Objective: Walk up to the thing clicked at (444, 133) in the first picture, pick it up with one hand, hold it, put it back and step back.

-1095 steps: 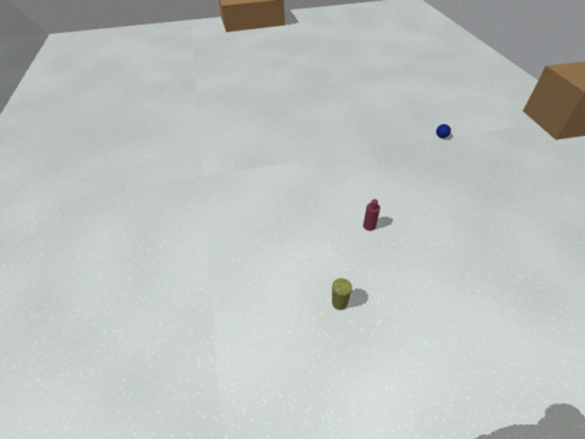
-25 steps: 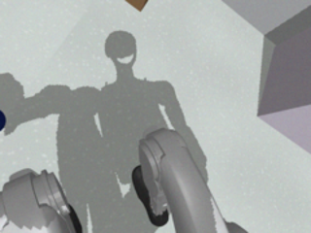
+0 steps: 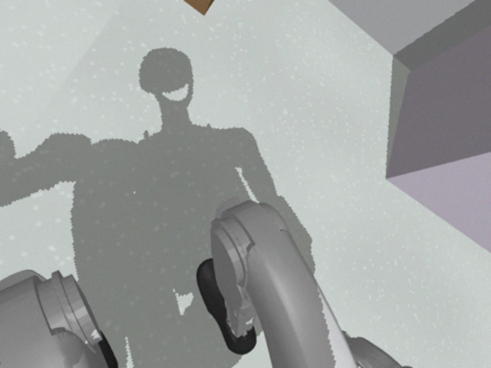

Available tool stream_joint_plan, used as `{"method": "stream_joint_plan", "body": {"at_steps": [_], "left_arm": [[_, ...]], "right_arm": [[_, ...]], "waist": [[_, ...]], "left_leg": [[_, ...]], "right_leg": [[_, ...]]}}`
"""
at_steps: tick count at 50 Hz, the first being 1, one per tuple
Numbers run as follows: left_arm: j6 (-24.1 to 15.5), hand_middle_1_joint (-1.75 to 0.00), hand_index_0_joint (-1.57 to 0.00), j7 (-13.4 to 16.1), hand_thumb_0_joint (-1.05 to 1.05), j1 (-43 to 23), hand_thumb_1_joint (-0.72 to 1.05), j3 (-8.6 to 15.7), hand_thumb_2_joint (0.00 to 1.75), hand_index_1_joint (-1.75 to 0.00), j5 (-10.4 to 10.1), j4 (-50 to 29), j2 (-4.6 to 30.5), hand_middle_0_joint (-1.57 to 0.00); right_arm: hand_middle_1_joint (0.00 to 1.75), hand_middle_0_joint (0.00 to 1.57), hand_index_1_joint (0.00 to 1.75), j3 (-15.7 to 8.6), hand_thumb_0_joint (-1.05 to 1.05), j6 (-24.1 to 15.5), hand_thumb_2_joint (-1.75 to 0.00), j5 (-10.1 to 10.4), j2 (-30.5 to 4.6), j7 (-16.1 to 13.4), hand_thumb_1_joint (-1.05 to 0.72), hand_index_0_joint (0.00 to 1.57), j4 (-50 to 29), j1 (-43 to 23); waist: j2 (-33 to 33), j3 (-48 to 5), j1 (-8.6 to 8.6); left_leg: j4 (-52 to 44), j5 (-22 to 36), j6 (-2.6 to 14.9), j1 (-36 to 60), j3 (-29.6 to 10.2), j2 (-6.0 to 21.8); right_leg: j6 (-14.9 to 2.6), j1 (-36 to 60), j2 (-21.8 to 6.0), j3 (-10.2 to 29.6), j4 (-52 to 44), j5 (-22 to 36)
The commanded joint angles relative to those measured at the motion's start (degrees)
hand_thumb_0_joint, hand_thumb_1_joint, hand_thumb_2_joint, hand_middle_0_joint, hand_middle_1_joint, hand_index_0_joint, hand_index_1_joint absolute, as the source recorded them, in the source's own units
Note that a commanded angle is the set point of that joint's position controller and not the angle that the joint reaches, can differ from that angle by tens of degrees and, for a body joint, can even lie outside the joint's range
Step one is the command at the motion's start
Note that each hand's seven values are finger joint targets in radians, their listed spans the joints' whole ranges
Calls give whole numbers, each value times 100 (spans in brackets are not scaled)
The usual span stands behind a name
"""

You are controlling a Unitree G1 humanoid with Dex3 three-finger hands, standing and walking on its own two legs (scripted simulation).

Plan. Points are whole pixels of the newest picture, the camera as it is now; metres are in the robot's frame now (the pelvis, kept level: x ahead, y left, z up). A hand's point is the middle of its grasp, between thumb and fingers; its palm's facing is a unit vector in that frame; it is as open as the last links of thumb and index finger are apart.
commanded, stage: close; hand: left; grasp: from above
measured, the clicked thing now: out of the picture +0.45 +0.29 -0.26
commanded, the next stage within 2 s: settle in 1.16 s
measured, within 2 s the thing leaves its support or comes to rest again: leaves its support in 1.56 s
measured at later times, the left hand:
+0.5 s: hand out of the picture +0.43 +0.29 -0.24, palm faces -0.43 -0.16 -0.89, open 11.3 cm
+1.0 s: hand out of the picture +0.43 +0.29 -0.24, palm faces -0.43 -0.15 -0.89, open 10.2 cm
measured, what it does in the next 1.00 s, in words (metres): stands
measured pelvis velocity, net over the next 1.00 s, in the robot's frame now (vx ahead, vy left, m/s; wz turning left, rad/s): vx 0.00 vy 0.00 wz -0.01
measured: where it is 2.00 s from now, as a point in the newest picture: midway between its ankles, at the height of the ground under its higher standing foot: (175, 356)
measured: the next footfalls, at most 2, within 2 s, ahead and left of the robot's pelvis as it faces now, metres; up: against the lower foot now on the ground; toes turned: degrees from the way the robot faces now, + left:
none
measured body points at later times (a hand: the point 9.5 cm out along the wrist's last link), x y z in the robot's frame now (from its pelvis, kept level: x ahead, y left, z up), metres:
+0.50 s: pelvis +0.00 +0.00 +0.00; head +0.26 +0.11 +0.35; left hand +0.45 +0.29 -0.18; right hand +0.04 -0.25 -0.06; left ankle +0.07 +0.13 -0.26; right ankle +0.11 -0.12 -0.26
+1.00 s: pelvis +0.00 +0.00 +0.01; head +0.26 +0.12 +0.35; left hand +0.45 +0.29 -0.18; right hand +0.04 -0.25 -0.05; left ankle +0.07 +0.13 -0.26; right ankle +0.11 -0.12 -0.26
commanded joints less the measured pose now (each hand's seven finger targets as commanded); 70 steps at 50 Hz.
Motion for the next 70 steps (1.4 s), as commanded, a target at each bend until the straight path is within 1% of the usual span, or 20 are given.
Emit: {"method": "stream_joint_plan", "body": {"at_steps": [1,9,14,19,20,21,25,26,29,31,33,37,48,54,56,60,62,64,68,70], "left_arm": [[6,-105,-23,293,0,-1420,-28,45,96,-103,-80,-647,1109,-21],[78,-106,-27,149,0,-1419,-23,-89,93,-103,-200,-621,872,-23],[45,-105,-30,135,0,-1500,-18,-124,91,-101,-211,-670,912,-26],[72,-103,-32,173,0,-1306,-15,1,88,-99,-169,-581,1086,-29],[70,-103,-33,138,0,-1429,-14,-92,88,-99,-180,-530,955,-29],[70,-103,-33,151,0,-1347,-13,21,85,-98,-198,-518,1089,-28],[50,-100,-38,99,0,-1477,-8,-58,84,-96,-185,-554,1069,-34],[32,-100,-38,126,0,-1520,-8,19,84,-95,-212,-652,1188,-34],[23,-97,-43,98,0,-1434,-2,-110,82,-93,-192,-505,1018,-39],[-14,-98,-45,127,0,-1415,1,-32,83,-94,-226,-658,1140,-41],[-17,-98,-47,76,0,-1369,5,-208,78,-92,-215,-536,946,-42],[-36,-96,-52,151,0,-1437,11,-151,75,-90,-232,-628,1013,-46],[43,-91,-70,147,0,-1449,33,-201,79,-87,-234,-519,1001,-65],[79,-88,-79,131,0,-1270,43,-142,83,-85,-300,-489,1087,-77],[73,-88,-82,80,0,-1390,47,-217,80,-85,-270,-527,1026,-78],[84,-84,-86,54,0,-1293,52,-201,82,-82,-330,-562,1016,-84],[69,-82,-90,19,0,-1335,56,-278,80,-80,-267,-506,929,-87],[59,-85,-93,25,0,-1238,53,-211,80,-82,-305,-565,1038,-90],[100,-84,-94,-27,0,-1364,55,-237,81,-81,-332,-659,1009,-91],[153,-82,-94,-37,0,-1220,54,-109,84,-81,-414,-757,1110,-93]], "right_arm": [[30,20,30,-502,0,-16,-90,56,-1798,12,-90,20,57,1052],[30,20,30,-486,0,-92,-90,104,-1744,110,-90,20,61,1088],[30,20,30,-482,0,-139,-90,132,-1788,145,-90,20,19,1079],[30,20,30,-493,0,-89,-90,159,-1817,88,-90,20,33,1152],[30,20,30,-505,0,-111,-90,188,-1808,95,-90,20,-20,1110],[30,20,30,-489,0,-86,-90,178,-1837,81,-90,20,15,1183],[30,20,30,-504,0,-92,-90,161,-1867,62,-90,20,-43,1157],[30,20,30,-508,0,-94,-90,204,-1857,42,-90,20,-34,1129],[30,20,30,-429,0,-96,-90,175,-1796,39,-90,20,-66,1098],[30,20,30,-471,0,-76,-90,194,-1852,-3,-90,20,-40,1139],[30,20,30,-436,0,-105,-90,179,-1791,16,-90,20,-61,1025],[30,20,30,-432,0,-81,-90,153,-1832,12,-90,20,-41,1177],[30,20,30,-388,0,-102,-90,185,-1841,16,-90,20,-111,1197],[30,20,30,-389,0,-78,-90,199,-1857,-18,-90,20,-146,1088],[30,20,30,-381,0,-58,-90,180,-1852,-13,-90,20,-146,1167],[30,20,30,-387,0,-32,-90,223,-1858,-53,-90,20,-172,1086],[30,20,30,-368,0,-27,-90,160,-1842,-30,-90,20,-196,1169],[30,20,30,-387,0,-6,-90,203,-1868,-65,-91,20,-190,1122],[30,20,30,-357,0,12,-90,173,-1784,-47,-91,20,-171,1192],[30,20,30,-417,0,37,-90,241,-1830,-79,-91,20,-170,1205]], "waist": [[2920,-3705,-159],[2803,-3494,-235],[2659,-3457,-268],[2720,-3621,-152],[2625,-3431,-253],[2609,-3514,-208],[2670,-3430,-282],[2728,-3491,-195],[2638,-3339,-288],[2709,-3512,-194],[2666,-3343,-259],[2695,-3452,-264],[2504,-3359,-318],[2609,-3376,-210],[2722,-3345,-295],[2623,-3348,-193],[2603,-3273,-303],[2596,-3326,-166],[2670,-3455,-209],[2728,-3622,-84]], "left_leg": [[-1516,1115,111,2773,644,41],[-1491,1072,115,2703,623,44],[-1444,1026,154,2573,661,31],[-1540,1073,137,2602,656,48],[-1464,975,157,2514,663,33],[-1542,1064,154,2542,653,46],[-1559,934,145,2581,655,45],[-1584,902,128,2622,621,63],[-1522,855,142,2532,640,48],[-1558,943,136,2605,649,59],[-1540,898,113,2615,622,70],[-1528,995,134,2620,653,64],[-1516,1015,139,2565,609,71],[-1624,905,118,2584,593,85],[-1647,908,110,2620,585,79],[-1628,887,125,2523,589,72],[-1608,885,137,2540,595,60],[-1676,825,124,2524,576,64],[-1612,1002,134,2595,628,59],[-1663,1058,125,2637,639,62]], "right_leg": [[-414,2027,219,-688,-1207,1439],[-393,1961,192,-705,-1197,1441],[-372,2042,205,-672,-1282,1430],[-413,2168,233,-621,-1309,1397],[-392,1996,205,-640,-1276,1345],[-392,2108,227,-652,-1339,1389],[-403,2071,221,-628,-1325,1272],[-410,2038,211,-634,-1315,1231],[-393,2003,193,-651,-1300,1212],[-397,2101,227,-647,-1379,1278],[-397,2017,215,-662,-1275,1277],[-387,2134,236,-654,-1376,1355],[-366,2106,224,-676,-1367,1421],[-397,2132,250,-659,-1395,1281],[-409,2114,236,-668,-1351,1287],[-401,2017,218,-672,-1372,1248],[-382,2015,227,-702,-1393,1261],[-405,2002,221,-696,-1399,1171],[-398,2132,228,-651,-1377,1349],[-408,2184,240,-616,-1419,1387]]}}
